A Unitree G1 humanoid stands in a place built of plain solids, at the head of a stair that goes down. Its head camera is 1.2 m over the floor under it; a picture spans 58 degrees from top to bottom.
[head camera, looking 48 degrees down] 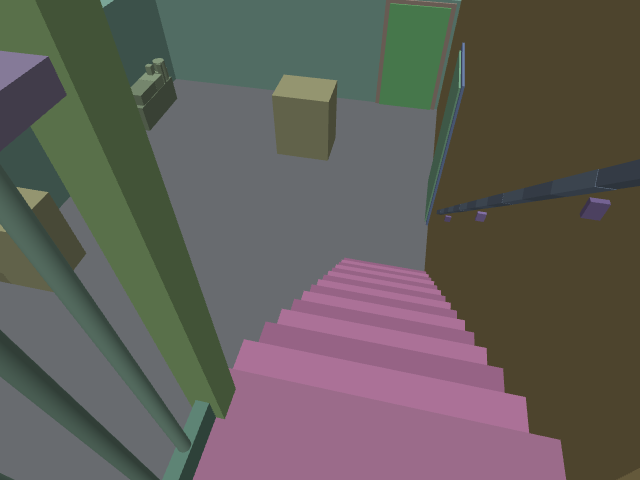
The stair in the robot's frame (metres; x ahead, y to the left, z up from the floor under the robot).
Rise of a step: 0.20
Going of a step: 0.20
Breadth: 0.97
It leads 13 degrees to the right of straight ahead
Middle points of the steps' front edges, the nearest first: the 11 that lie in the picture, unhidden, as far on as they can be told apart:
0.48 -0.16 0.00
0.67 -0.20 -0.20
0.87 -0.24 -0.40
1.06 -0.29 -0.60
1.26 -0.33 -0.80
1.45 -0.37 -1.00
1.65 -0.42 -1.20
1.84 -0.46 -1.40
2.04 -0.50 -1.60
2.23 -0.55 -1.80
2.43 -0.59 -2.00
